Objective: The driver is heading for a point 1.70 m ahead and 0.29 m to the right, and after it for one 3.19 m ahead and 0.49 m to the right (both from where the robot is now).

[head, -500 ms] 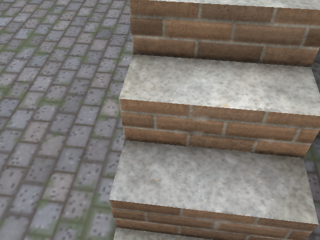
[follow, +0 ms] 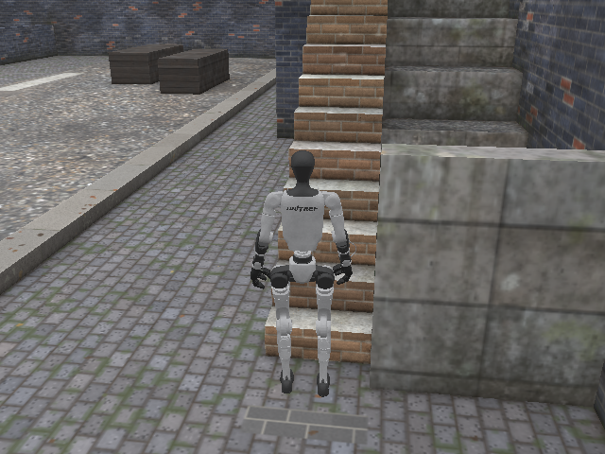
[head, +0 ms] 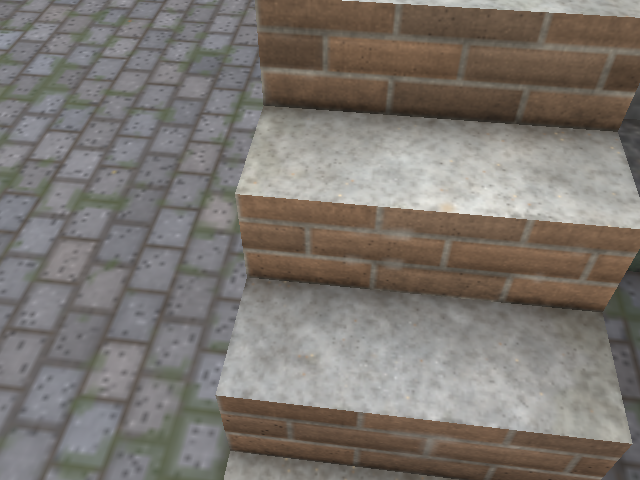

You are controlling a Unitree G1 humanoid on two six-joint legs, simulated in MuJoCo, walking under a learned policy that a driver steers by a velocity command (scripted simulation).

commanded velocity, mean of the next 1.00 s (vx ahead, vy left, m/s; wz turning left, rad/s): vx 0.50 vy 0.00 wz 0.00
